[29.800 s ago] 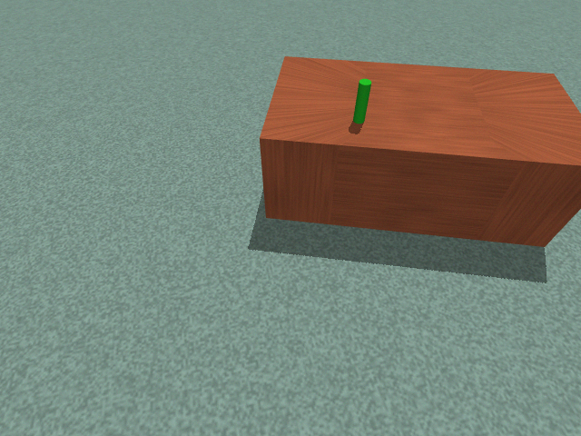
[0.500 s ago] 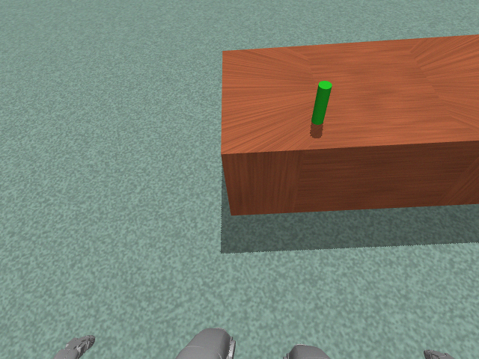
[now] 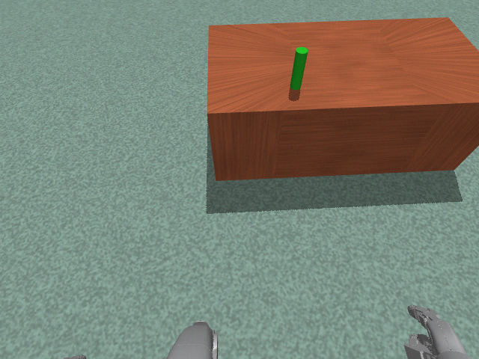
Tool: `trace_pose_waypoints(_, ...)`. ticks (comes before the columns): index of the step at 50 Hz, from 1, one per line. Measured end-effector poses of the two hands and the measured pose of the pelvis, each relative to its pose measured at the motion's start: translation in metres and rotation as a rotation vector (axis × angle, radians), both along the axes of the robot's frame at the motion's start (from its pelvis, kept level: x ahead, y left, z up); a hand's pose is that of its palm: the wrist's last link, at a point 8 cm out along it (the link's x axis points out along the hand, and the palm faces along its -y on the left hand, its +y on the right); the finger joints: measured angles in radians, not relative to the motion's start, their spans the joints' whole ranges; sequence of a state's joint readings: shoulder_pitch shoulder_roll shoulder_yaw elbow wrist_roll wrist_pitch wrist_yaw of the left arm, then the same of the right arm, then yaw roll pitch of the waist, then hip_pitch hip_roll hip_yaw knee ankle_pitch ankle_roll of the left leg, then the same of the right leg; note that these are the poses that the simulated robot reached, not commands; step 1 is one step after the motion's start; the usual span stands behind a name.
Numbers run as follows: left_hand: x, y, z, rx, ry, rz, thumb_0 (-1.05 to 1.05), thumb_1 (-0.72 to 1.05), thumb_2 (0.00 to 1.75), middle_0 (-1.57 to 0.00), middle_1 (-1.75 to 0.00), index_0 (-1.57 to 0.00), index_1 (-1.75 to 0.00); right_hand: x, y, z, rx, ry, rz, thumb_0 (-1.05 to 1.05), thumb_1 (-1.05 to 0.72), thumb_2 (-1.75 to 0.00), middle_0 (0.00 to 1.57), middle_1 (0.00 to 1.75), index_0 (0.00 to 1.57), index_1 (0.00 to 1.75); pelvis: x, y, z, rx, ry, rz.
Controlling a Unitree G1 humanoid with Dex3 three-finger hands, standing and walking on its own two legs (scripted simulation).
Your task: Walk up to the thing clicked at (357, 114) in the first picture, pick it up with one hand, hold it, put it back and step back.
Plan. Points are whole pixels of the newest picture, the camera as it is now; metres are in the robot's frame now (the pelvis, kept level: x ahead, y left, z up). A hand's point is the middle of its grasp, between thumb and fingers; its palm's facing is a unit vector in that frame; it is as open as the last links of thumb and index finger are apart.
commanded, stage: step back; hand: right
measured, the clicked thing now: (298, 69) +1.09 -0.17 -0.22
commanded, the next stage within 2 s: stand in 1.12 s
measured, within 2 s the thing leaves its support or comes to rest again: neither
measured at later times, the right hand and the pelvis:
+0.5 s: hand out of the picture +0.03 -0.25 -0.14, palm faces -0.09 +0.94 -0.34, open 7.4 cm; pelvis -0.06 -0.01 +0.01, yaw +4 degrees
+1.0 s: hand out of the picture +0.11 -0.22 -0.13, palm faces -0.09 +0.94 -0.34, open 7.4 cm; pelvis -0.02 +0.01 +0.02, yaw +5 degrees
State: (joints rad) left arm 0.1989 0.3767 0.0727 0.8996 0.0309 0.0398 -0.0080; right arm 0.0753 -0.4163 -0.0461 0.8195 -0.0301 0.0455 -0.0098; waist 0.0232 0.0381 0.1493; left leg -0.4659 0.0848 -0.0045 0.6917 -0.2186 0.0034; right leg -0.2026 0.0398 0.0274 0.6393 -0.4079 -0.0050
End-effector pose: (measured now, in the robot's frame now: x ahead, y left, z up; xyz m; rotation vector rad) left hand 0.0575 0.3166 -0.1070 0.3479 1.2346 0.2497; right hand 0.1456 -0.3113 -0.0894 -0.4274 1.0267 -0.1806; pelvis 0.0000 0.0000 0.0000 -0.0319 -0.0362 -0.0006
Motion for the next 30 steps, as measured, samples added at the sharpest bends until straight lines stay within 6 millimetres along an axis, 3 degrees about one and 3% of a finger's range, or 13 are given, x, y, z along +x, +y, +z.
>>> trace_pose_waypoints(6, -0.058, -0.010, 0.016, 0.020, 0.028, 0.041, 0.00, 0.90, 0.90, -0.20, -0.31, -0.21, -0.30, -0.052, -0.010, -0.008, 0.028, 0.065, -0.036, 0.01, -0.91, -0.89, 0.20, 0.29, 0.20, 0.30, -0.026, -0.007, 0.009, 0.044, 0.000, 0.015)
trace_pose_waypoints(11, -0.077, 0.000, 0.021, 0.041, -0.021, 0.061, 0.01, 0.90, 0.90, -0.20, -0.31, -0.21, -0.30, -0.095, -0.006, -0.018, 0.032, 0.167, -0.014, 0.01, -0.91, -0.89, 0.20, 0.29, 0.20, 0.30, -0.041, -0.005, 0.008, 0.039, 0.001, 0.060)
trace_pose_waypoints(16, -0.086, 0.015, 0.014, 0.034, -0.042, 0.086, 0.00, 0.90, 0.90, -0.20, -0.31, -0.21, -0.30, -0.120, 0.011, -0.019, 0.045, 0.202, -0.015, 0.01, -0.91, -0.89, 0.20, 0.29, 0.20, 0.30, -0.053, 0.002, 0.006, 0.071, -0.016, 0.077)
trace_pose_waypoints(22, -0.083, 0.009, 0.015, -0.001, -0.037, 0.075, 0.01, 0.91, 0.90, -0.20, -0.30, -0.21, -0.30, -0.128, 0.019, -0.010, 0.078, 0.161, -0.020, 0.01, -0.90, -0.89, 0.20, 0.30, 0.20, 0.30, -0.056, -0.001, 0.014, 0.046, -0.008, 0.068)
trace_pose_waypoints(30, -0.081, -0.009, 0.016, -0.014, -0.067, 0.084, 0.00, 0.90, 0.90, -0.20, -0.30, -0.21, -0.30, -0.107, 0.010, -0.010, 0.072, 0.154, -0.014, 0.01, -0.91, -0.89, 0.20, 0.30, 0.20, 0.30, -0.050, -0.006, 0.016, 0.023, -0.005, 0.083)
